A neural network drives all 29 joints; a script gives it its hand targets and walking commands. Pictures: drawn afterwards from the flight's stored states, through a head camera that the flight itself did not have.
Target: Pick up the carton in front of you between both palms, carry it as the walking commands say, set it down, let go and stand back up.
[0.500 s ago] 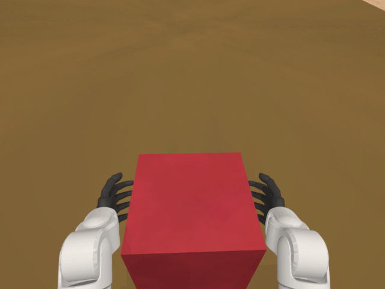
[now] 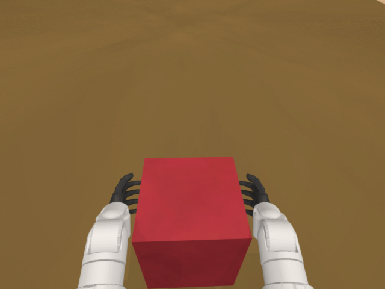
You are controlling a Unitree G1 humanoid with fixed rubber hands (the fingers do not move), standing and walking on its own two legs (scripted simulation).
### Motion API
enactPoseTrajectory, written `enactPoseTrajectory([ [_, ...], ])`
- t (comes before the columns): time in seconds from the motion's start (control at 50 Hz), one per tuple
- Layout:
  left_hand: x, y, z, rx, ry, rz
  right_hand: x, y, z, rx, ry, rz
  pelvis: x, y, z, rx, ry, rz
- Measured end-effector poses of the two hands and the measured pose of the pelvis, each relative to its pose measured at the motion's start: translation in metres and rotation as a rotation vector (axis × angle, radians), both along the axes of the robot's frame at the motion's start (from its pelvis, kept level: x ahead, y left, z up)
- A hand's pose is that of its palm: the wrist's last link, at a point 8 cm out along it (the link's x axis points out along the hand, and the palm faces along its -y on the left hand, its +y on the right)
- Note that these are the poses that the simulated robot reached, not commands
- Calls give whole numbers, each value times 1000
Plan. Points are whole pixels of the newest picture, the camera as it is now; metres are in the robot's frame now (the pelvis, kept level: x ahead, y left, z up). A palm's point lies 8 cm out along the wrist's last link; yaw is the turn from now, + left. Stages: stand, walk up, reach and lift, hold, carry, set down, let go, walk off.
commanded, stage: carry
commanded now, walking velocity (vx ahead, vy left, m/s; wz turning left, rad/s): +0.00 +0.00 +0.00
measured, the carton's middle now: (190, 223) +0.29 +0.00 -0.06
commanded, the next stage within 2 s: hold in 0.72 s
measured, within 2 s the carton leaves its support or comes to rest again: neither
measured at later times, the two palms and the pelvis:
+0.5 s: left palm (118, 210) +0.27 +0.15 +0.04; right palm (263, 210) +0.27 -0.15 +0.04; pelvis -0.02 +0.00 +0.00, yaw +0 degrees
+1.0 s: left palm (126, 217) +0.25 +0.13 +0.04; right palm (277, 224) +0.23 -0.17 +0.04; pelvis -0.04 +0.00 +0.01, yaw -3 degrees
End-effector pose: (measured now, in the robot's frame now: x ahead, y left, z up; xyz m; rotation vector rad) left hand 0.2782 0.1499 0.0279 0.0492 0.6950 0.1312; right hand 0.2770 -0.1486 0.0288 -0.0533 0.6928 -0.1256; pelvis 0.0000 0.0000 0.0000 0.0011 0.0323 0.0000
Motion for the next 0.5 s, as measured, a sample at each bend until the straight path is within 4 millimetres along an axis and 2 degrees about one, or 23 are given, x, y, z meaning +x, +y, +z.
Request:
enactPoseTrajectory([
  [0.08,1,0,-1,-2,-24,3,1,0,-1,-1,-24,1,-6,0,0,-2,0,1],
  [0.24,-1,0,9,-11,-54,10,-1,0,10,7,-54,-4,-11,0,0,-3,6,0],
  [0.5,-8,-2,8,-7,-31,4,-8,-2,9,3,-30,-6,-16,-2,0,-3,0,-1],
])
